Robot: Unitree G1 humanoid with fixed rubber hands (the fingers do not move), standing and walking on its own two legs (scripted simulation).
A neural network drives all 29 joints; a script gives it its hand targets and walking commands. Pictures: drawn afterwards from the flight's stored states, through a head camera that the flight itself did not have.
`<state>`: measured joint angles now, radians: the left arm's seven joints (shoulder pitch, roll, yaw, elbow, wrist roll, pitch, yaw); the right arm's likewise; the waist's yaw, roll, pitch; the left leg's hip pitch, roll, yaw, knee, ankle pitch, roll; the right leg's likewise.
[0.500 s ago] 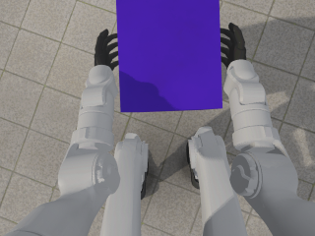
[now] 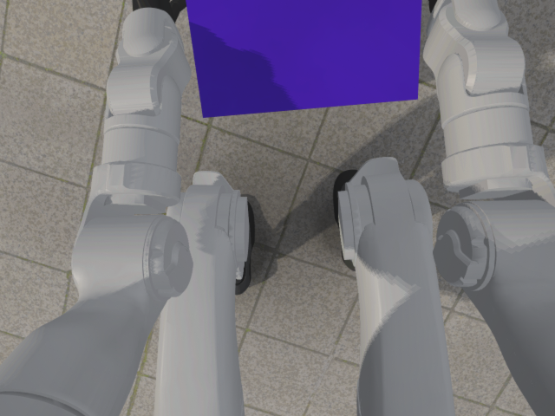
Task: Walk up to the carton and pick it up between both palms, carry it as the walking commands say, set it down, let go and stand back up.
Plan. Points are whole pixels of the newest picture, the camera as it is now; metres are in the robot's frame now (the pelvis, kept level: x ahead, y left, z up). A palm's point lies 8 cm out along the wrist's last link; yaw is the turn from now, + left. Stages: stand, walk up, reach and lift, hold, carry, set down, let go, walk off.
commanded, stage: set down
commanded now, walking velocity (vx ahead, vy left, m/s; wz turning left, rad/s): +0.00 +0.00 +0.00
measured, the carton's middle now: out of the picture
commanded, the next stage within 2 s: none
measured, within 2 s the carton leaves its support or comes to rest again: rests again in 0.94 s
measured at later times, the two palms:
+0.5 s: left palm (169, 0) +0.55 +0.11 -0.20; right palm out of the picture +0.54 -0.19 -0.19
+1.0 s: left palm (175, 3) +0.55 +0.11 -0.21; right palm out of the picture +0.54 -0.19 -0.20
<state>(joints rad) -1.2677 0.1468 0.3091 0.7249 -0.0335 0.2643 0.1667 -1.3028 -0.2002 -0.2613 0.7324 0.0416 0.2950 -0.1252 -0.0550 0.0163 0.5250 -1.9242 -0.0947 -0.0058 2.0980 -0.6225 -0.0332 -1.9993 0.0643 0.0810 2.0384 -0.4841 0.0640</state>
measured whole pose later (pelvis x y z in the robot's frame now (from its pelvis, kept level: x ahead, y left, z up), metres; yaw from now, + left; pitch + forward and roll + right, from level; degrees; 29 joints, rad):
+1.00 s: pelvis +0.00 +0.00 -0.05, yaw +0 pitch +27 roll +1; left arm -1.47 0.21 0.26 1.04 -0.02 0.20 0.15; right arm -1.46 -0.30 -0.23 1.01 0.05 0.22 -0.10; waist -0.04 0.02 0.52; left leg -2.09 -0.11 -0.02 2.24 -0.63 -0.04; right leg -2.16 0.07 0.07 2.17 -0.49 0.07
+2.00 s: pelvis +0.02 +0.00 -0.05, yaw +0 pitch +35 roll -1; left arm -1.36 0.15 0.31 1.02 0.07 0.13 0.09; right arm -1.35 -0.27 -0.32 1.08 0.00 0.12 -0.04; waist -0.04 0.01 0.32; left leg -2.22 -0.13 -0.04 2.26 -0.65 -0.05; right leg -2.28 0.05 0.05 2.18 -0.52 0.06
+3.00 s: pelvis +0.01 +0.00 +0.03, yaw +0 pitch +27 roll +1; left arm -1.30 0.33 0.16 0.78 -0.16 0.20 0.15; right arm -1.26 -0.33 -0.20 0.72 0.15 0.20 -0.13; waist -0.05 0.00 0.52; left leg -1.85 -0.09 -0.03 2.02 -0.64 -0.04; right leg -1.92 0.06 0.07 1.96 -0.51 0.05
